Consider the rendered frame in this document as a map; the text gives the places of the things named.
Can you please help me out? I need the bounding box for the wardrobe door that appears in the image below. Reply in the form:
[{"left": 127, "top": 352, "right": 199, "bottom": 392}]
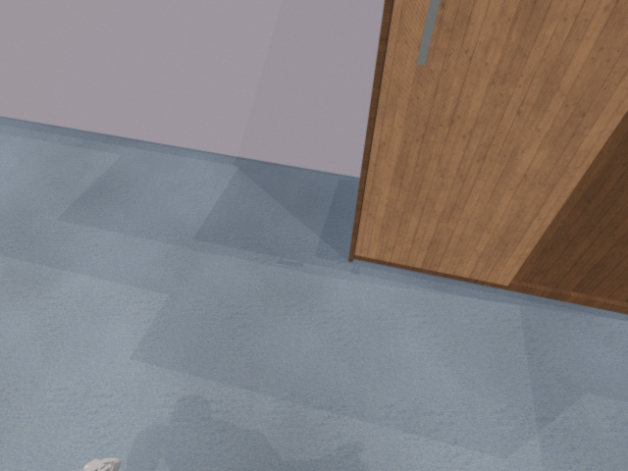
[
  {"left": 355, "top": 0, "right": 628, "bottom": 286},
  {"left": 512, "top": 111, "right": 628, "bottom": 302}
]

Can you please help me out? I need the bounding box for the handle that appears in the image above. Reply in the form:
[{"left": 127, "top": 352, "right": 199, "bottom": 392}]
[{"left": 417, "top": 0, "right": 440, "bottom": 66}]

